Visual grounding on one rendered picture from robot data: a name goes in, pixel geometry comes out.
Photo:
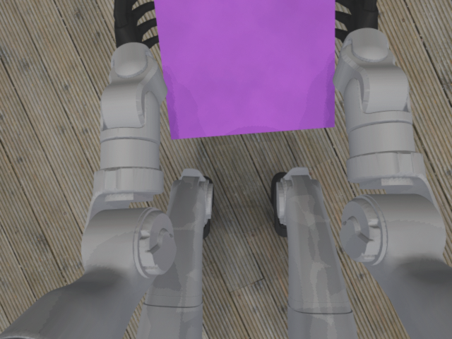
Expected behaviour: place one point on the robot left upper arm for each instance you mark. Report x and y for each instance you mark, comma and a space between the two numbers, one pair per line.
123, 251

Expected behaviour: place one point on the robot right thigh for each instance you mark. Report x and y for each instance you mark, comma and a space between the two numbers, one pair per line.
318, 306

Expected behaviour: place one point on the robot right upper arm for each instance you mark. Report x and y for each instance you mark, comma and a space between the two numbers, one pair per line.
400, 239

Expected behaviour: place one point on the carton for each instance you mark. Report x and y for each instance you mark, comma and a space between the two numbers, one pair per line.
247, 66

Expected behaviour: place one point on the left robot forearm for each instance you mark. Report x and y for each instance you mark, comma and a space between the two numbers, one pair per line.
129, 132

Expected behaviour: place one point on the right robot hand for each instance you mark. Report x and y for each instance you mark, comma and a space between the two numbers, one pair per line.
364, 14

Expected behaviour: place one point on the robot left thigh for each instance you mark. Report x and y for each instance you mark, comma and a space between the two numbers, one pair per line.
173, 306

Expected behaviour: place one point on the left robot hand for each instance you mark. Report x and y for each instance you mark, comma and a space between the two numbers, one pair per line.
126, 19

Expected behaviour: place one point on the right robot forearm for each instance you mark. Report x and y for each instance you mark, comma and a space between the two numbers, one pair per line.
378, 118

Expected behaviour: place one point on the robot thigh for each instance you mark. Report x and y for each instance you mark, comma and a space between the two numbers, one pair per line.
173, 306
318, 306

